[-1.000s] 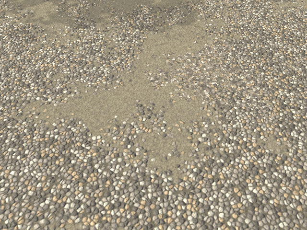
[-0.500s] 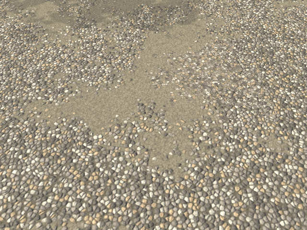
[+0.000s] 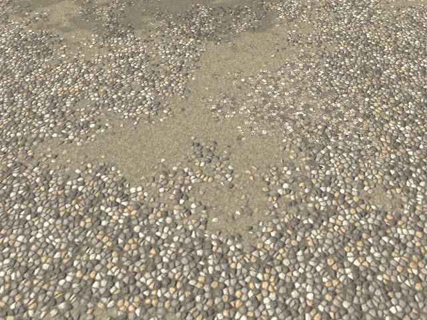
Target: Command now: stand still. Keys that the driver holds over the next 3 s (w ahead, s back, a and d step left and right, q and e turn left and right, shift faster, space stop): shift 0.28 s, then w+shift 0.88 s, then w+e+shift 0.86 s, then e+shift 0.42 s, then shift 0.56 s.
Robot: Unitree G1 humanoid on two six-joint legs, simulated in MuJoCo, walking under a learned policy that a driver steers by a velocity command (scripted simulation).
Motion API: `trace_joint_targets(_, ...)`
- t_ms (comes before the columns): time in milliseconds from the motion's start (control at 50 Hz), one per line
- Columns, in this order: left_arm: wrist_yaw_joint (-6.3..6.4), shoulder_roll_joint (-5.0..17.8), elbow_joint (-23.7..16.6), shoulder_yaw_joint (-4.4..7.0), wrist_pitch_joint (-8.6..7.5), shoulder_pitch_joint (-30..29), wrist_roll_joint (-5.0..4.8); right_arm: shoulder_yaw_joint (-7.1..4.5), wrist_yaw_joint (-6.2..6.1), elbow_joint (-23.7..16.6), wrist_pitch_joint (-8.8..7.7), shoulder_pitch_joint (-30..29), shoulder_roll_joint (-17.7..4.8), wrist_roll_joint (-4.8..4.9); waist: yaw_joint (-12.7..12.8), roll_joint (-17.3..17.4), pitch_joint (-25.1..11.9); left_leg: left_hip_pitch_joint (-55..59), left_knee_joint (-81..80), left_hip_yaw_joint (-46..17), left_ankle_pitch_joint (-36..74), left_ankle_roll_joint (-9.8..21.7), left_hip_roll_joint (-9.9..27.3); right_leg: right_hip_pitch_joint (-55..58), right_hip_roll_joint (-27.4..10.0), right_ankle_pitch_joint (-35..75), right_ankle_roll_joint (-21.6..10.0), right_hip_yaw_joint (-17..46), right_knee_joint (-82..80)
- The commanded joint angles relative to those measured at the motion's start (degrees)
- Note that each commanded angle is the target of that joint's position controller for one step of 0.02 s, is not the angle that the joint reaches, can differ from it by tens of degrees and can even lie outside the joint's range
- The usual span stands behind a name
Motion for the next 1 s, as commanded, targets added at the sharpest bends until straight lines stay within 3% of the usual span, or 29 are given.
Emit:
trace_joint_targets(20,0.15,4.87,-0.92,0.7,-0.29,3.0,-0.02,-0.7,-0.12,-0.84,-0.27,3.8,-4.74,0.02,0.0,0.09,1.05,-3.17,-5.82,-1.37,5.13,1.41,1.58,1.17,-1.28,5.41,-1.74,1.12,-4.63)
trace_joint_targets(280,0.23,4.64,-0.89,0.66,-0.3,3.91,-0.07,-0.63,-0.1,-1.03,-0.29,4.63,-4.5,0.07,0.01,0.11,1.17,-3.02,-5.72,-1.35,5.87,1.49,1.56,1.28,-1.25,6.14,-1.59,1.0,-4.35)
trace_joint_targets(300,0.3,4.34,0.11,0.71,-0.2,5.96,-0.26,-0.78,-0.22,-0.04,-0.13,6.79,-4.52,0.28,-0.08,0.52,-1.78,-1.94,-5.62,-0.38,-7.39,2.33,0.4,2.11,0.47,-6.8,-2.16,-0.79,-3.24)
trace_joint_targets(320,0.33,5.83,0.02,1.34,-0.23,6.64,-0.96,-1.54,-0.31,-0.23,-0.04,7.47,-6.55,1.0,-0.22,1.22,0.46,-4.14,-5.56,-1.73,-23.93,4.03,0.65,-1.3,1.24,-22.98,-3.32,-1.02,-1.74)
trace_joint_targets(340,0.19,6.76,-1.1,1.66,-0.84,5.4,-1.3,-1.96,-0.25,-0.71,-0.52,8.65,-7.75,1.51,-1.01,1.73,4.44,-6.48,-7.31,-6.04,-34.62,6.24,3.54,-7.14,-0.2,-31.57,-4.54,1.02,-0.71)
trace_joint_targets(360,-0.12,5.76,-3.33,1.4,-2.13,1.86,-1.8,-2.26,-0.11,-1.04,-1.64,10.61,-8.66,1.99,-2.66,3.75,7.09,-4.48,-10.92,-12.55,-37.3,8.77,8.09,-13.32,-1.4,-29.43,-4.71,1.74,1.8)
trace_joint_targets(380,-0.64,3.85,-6.02,0.91,-3.7,-3.43,-2.2,-2.9,0.08,-1.14,-2.87,12.28,-10.34,2.19,-4.3,7.39,8.15,0.3,-16.69,-20.58,-34.97,11.37,13.97,-18.95,-1.12,-17.75,-3.45,-1.23,7.04)
trace_joint_targets(400,-1.35,2.51,-7.22,0.66,-4.88,-5.72,-2.2,-3.9,0.2,-1.37,-3.69,11.16,-12.63,2.04,-3.99,11.93,7.88,1.79,-21.33,-29.5,-32.25,14.24,20.61,-20.9,-1.57,-6.8,-3.59,-3.01,14.5)
trace_joint_targets(420,-1.87,4.42,-8.21,1.17,-5.57,-7.4,-1.77,-3.81,0.3,-2.32,-4.37,10.45,-11.65,1.18,-4.03,9.87,6.84,1.54,-22.74,-33.1,-29.41,15.35,23.23,-23.39,-3.77,-8.32,-4.27,-0.2,22.32)
trace_joint_targets(440,-2.18,4.8,-9.09,1.4,-6.12,-7.05,-1.95,-3.31,0.59,-3.98,-5.07,7.88,-10.14,0.73,-2.43,8.22,5.86,2.46,-22.55,-32.28,-26.67,14.63,23.16,-25.94,-5.18,-9.47,-4.94,1.39,27.14)
trace_joint_targets(460,-2.27,4.81,-9.18,1.43,-6.48,-5.29,-2.19,-3.1,0.9,-5.69,-5.36,5.11,-9.56,1.12,-0.81,7.35,4.39,2.96,-22.1,-28.37,-23.68,12.79,21.34,-25.81,-6.17,-9.12,-5.28,1.71,25.83)
trace_joint_targets(500,-2.21,5.25,-8.91,1.67,-7.17,-3.75,-2.23,-3.39,0.94,-7.29,-5.21,2.37,-10.98,2.57,0.64,8.32,2.78,-1.5,-22.0,-17.27,-16.97,8.92,15.7,-14.63,-4.94,-7.83,-4.86,-1.83,12.39)
trace_joint_targets(520,-4.48,4.29,-9.72,1.73,-5.33,-2.52,2.81,-4.0,1.81,-5.97,-3.93,3.11,-11.81,-2.13,1.43,8.82,1.3,-5.3,-20.92,-11.42,-19.01,9.17,10.85,-5.78,-0.14,-10.52,-3.86,-7.21,7.07)
trace_joint_targets(540,-4.91,3.42,-8.7,2.09,-4.39,1.78,2.7,-4.46,1.93,-6.08,-3.18,1.72,-12.02,-2.64,3.82,7.89,2.4,-10.02,-17.16,-8.08,-19.9,9.48,9.02,2.26,2.26,-5.61,-2.66,-11.32,2.45)
trace_joint_targets(560,-4.57,3.32,-6.99,2.37,-3.88,7.34,1.86,-4.73,1.89,-6.38,-2.85,0.86,-12.09,-2.22,5.97,4.83,2.28,-15.32,-12.68,-6.25,-21.42,9.7,7.81,10.82,4.2,-1.8,-1.72,-14.13,-0.76)
trace_joint_targets(580,-3.83,4.44,-4.84,2.95,-4.03,14.48,1.63,-4.5,1.91,-6.88,-3.16,0.18,-11.14,-2.14,8.69,0.61,0.52,-22.29,-3.3,-4.27,-17.28,9.28,5.88,21.91,3.54,-3.26,-1.7,-11.92,-1.43)
trace_joint_targets(600,-2.94,8.5,-2.81,3.98,-4.92,24.63,2.92,-3.46,2.31,-9.04,-4.05,-4.2,-7.32,-2.28,13.8,-12.17,-2.47,-30.77,20.24,1.79,-10.61,7.57,0.88,29.9,-8.89,-16.09,-3.22,5.61,-8.63)
trace_joint_targets(620,-2.5,12.48,-3.29,3.75,-5.3,26.39,3.54,-2.06,2.78,-13.67,-5.19,-8.2,-1.37,-2.02,11.76,-19.44,-2.44,-43.25,36.23,-1.63,-12.75,7.2,-3.55,28.72,-21.49,-34.42,-7.05,34.39,-19.89)
trace_joint_targets(640,-2.05,13.35,-4.63,3.82,-4.79,19.18,3.49,-1.97,3.9,-15.61,-5.43,-8.39,-2.38,-2.07,6.75,-14.21,0.16,-48.62,43.59,-5.21,-5.72,7.95,1.84,23.06,-26.29,-43.64,-12.73,44.99,-23.89)
trace_joint_targets(660,-2.37,11.55,-7.37,3.49,-5.11,11.54,2.77,-2.3,4.79,-16.38,-5.42,-11.01,-5.24,-2.21,4.02,-5.49,3.51,-49.36,45.05,-3.88,1.86,7.17,6.4,18.4,-24.78,-38.31,-12.61,38.61,-22.46)
trace_joint_targets(680,-2.88,10.52,-8.28,3.22,-5.6,9.14,2.15,-2.62,5.48,-15.54,-5.33,-9.87,-6.49,-2.75,2.64,-1.71,2.29,-44.63,42.4,-3.47,5.08,5.87,7.76,14.7,-20.6,-30.56,-11.2,29.72,-21.94)
trace_joint_targets(720,-2.76,7.9,-8.25,2.39,-6.48,9.14,1.73,-2.72,6.35,-14.53,-4.03,-7.14,-6.61,-3.48,0.63,-3.55,1.74,-38.64,39.67,-1.39,7.03,3.45,8.47,10.64,-15.03,-21.38,-9.52,19.24,-24.73)
trace_joint_targets(760,-2.66,6.75,-6.63,2.03,-7.04,12.95,1.57,-2.39,6.6,-15.83,-2.67,-10.06,-5.92,-2.86,0.91,-3.95,4.39,-40.65,38.03,0.82,9.84,2.39,8.06,10.85,-12.6,-13.2,-9.75,13.8,-26.11)
trace_joint_targets(840,-2.76,6.85,-6.61,1.88,-7.67,15.73,1.08,-1.61,6.56,-20.72,-2.14,-21.29,-5.59,-2.08,2.19,-2.77,7.02,-37.67,22.62,4.01,14.99,1.57,6.59,10.53,-10.63,1.58,-10.5,5.82,-29.06)
trace_joint_targets(920,-2.43,8.5,-6.09,2.05,-8.11,16.89,0.69,-0.95,6.44,-23.47,-2.09,-26.73,-5.45,-1.47,2.51,-3.76,8.02,-28.59,9.51,7.58,17.47,4.63,4.51,15.45,-12.51,19.37,-10.28,0.36,-32.51)
trace_joint_targets(960,-2.53,10.01,-5.67,2.16,-7.89,16.84,0.86,-1.23,5.57,-23.52,-2.2,-25.09,-6.53,-1.54,0.95,-5.55,5.01,-21.6,6.44,9.83,13.43,7.27,0.81,20.38,-12.83,45.32,-9.34,-3.09,-25.32)
trace_joint_targets(980,-2.27,11.33,-5.31,2.44,-7.54,17.25,1.23,-1.69,4.97,-22.91,-2.29,-21.84,-7.78,-1.69,-0.88,-7.53,1.79,-16.72,6.73,10.69,10.23,8.37,-1.64,22.68,-13.54,60.0,-8.84,-3.91,-18.52)
trace_joint_targets(1000,-1.83,13.04,-5.01,2.9,-6.85,17.04,1.88,-2.51,4.3,-21.0,-2.45,-13.93,-9.76,-1.67,-4.75,-9.26,-2.91,-8.77,7.15,10.22,6.52,9.46,-3.56,23.41,-14.17,68.73,-8.23,-4.46,-8.01)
